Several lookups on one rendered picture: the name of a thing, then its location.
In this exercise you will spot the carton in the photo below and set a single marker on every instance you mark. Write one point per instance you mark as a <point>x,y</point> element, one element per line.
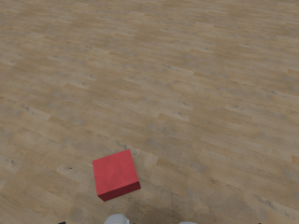
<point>115,175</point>

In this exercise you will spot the robot left thigh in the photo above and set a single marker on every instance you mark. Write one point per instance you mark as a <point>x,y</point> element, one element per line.
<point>117,219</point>

